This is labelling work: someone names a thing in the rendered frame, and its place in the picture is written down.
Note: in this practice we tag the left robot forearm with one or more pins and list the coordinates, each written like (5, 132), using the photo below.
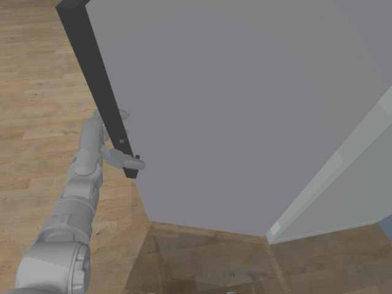
(72, 216)

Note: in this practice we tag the left robot hand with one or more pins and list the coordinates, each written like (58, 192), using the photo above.
(94, 133)

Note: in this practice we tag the fridge door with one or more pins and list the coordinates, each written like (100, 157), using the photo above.
(235, 105)

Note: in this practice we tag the robot left upper arm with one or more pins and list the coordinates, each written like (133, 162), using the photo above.
(55, 268)

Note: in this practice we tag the handle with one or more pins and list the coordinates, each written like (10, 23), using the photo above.
(77, 25)

